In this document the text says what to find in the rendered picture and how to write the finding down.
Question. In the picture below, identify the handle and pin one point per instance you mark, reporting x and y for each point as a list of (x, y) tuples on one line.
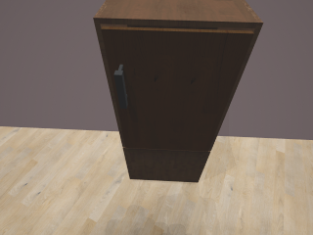
[(120, 87)]

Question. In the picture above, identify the cupboard door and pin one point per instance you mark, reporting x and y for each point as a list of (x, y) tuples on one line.
[(178, 82)]

